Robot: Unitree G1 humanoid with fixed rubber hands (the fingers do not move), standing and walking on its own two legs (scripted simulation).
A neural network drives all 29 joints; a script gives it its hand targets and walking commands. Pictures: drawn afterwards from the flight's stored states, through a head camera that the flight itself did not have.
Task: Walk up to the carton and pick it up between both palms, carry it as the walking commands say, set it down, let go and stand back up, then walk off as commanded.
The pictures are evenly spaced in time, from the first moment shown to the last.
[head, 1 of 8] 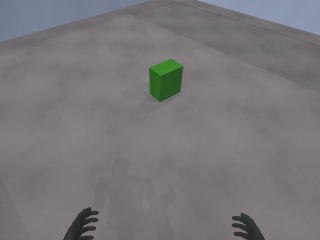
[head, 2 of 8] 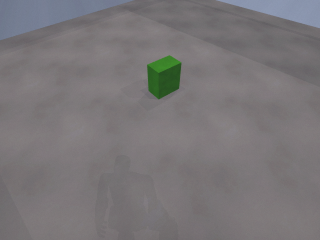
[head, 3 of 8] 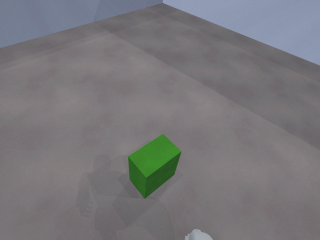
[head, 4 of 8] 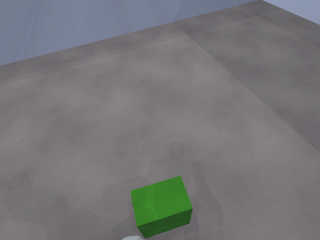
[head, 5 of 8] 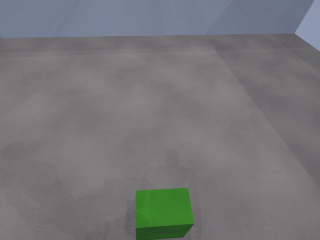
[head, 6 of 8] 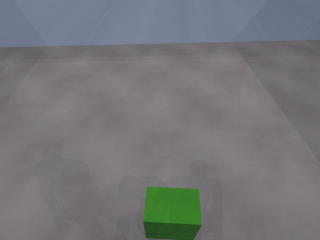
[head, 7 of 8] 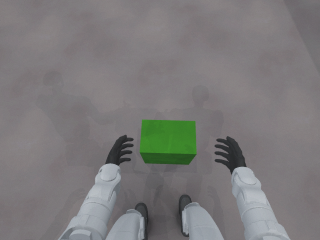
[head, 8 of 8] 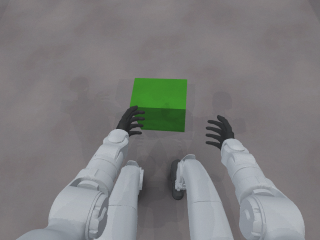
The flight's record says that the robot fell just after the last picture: yes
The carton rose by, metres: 0.00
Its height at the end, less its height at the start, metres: +0.00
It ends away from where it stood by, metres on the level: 0.00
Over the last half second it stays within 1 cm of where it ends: yes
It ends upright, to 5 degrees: yes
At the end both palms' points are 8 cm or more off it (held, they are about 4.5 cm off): yes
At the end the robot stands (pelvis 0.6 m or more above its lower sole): yes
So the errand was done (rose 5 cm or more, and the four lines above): no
